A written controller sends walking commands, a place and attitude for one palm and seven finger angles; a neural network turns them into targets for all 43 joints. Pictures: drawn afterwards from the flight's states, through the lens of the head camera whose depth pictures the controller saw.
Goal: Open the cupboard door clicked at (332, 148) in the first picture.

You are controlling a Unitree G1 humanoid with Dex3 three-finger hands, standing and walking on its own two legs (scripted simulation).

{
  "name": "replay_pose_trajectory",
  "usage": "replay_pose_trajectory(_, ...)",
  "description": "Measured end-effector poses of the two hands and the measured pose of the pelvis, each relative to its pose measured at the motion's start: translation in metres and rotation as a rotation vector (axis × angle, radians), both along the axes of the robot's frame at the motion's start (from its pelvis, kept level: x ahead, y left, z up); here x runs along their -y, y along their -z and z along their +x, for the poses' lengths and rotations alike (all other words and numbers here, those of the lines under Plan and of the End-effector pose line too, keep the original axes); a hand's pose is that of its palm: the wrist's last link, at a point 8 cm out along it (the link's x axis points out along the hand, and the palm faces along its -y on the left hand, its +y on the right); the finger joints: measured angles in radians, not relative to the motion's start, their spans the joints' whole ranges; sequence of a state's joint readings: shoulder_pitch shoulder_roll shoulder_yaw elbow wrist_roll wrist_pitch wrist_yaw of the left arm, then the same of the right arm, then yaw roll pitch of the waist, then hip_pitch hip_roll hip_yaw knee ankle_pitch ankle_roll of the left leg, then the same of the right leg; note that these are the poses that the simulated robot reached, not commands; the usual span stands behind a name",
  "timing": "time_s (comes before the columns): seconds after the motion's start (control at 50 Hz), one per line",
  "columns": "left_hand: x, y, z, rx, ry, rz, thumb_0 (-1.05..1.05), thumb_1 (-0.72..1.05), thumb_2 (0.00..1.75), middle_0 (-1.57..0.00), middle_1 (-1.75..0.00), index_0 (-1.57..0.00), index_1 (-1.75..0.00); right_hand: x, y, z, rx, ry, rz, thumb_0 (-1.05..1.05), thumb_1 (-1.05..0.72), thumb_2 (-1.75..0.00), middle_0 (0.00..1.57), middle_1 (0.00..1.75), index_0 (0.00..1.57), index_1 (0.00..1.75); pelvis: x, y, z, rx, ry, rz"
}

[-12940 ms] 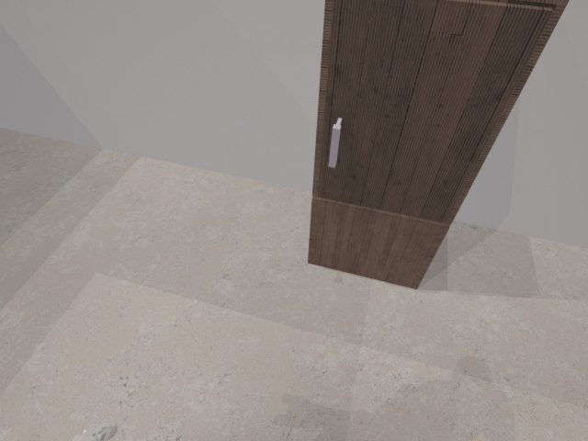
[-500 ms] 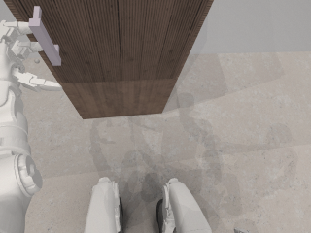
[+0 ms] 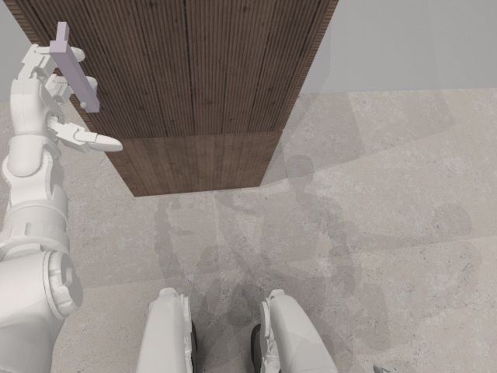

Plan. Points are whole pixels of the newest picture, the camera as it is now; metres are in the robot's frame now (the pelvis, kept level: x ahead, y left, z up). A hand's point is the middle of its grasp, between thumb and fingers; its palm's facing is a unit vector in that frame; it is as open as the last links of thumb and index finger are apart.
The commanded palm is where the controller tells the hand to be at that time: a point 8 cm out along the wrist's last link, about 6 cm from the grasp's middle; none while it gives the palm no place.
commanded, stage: slide the fingers in behind the handle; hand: left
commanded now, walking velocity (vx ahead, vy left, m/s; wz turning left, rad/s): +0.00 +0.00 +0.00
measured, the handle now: (78, 70) +0.56 +0.23 +0.05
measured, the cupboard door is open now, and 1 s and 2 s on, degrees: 0 0 11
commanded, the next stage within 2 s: close the thumb around the handle in 0.70 s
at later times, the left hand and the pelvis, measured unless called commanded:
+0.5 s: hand (98, 104) +0.51 +0.20 +0.04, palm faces +0.09 -1.00 -0.02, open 14.0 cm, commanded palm +0.49 +0.23 +0.04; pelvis +0.00 +0.00 +0.00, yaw +0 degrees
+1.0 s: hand (99, 104) +0.51 +0.20 +0.04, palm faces +0.10 -0.99 -0.02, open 13.0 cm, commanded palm +0.48 +0.23 +0.04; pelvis +0.00 +0.00 +0.00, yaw +0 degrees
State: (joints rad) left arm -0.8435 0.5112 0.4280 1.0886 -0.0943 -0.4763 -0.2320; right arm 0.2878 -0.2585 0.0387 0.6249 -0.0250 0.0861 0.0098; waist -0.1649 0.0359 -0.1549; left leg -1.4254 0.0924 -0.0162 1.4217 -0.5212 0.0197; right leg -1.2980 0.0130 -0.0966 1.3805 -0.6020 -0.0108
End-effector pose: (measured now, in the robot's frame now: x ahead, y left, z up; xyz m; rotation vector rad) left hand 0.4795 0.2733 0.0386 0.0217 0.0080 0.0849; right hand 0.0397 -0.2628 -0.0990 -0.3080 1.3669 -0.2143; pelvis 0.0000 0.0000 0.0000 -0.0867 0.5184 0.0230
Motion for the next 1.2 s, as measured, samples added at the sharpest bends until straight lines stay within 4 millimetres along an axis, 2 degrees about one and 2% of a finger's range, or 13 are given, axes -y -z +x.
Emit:
replay_pose_trajectory(0.34,0.019,0.000,0.001,0.007,0.002,-0.004,-0.02,-0.50,0.30,-0.30,-1.21,-0.30,-1.20,-0.003,0.002,-0.002,-0.009,0.011,0.022,0.00,-0.91,-0.90,0.20,0.30,0.20,0.30,0.000,-0.002,0.002,0.002,0.001,0.005)
replay_pose_trajectory(0.88,0.020,0.001,0.003,0.005,-0.009,-0.003,-0.02,-0.48,0.31,-0.31,-1.21,-0.29,-1.20,-0.003,0.001,-0.002,-0.026,0.016,0.022,0.00,-0.91,-0.90,0.20,0.30,0.20,0.30,-0.001,-0.003,0.004,0.000,0.002,0.007)
replay_pose_trajectory(1.02,0.021,0.001,0.002,0.004,-0.014,-0.001,-0.01,-0.29,0.39,-0.32,-1.23,-0.29,-1.22,-0.003,0.001,0.000,-0.026,0.013,0.026,0.00,-0.91,-0.90,0.20,0.30,0.20,0.30,-0.001,-0.004,0.005,0.000,0.001,0.008)
replay_pose_trajectory(1.2,0.020,0.001,0.002,0.005,-0.019,0.000,-0.01,0.15,0.58,-0.35,-1.27,-0.32,-1.27,-0.003,0.002,0.002,-0.028,0.012,0.028,0.00,-0.91,-0.90,0.20,0.30,0.20,0.30,0.000,-0.004,0.006,0.000,-0.001,0.009)
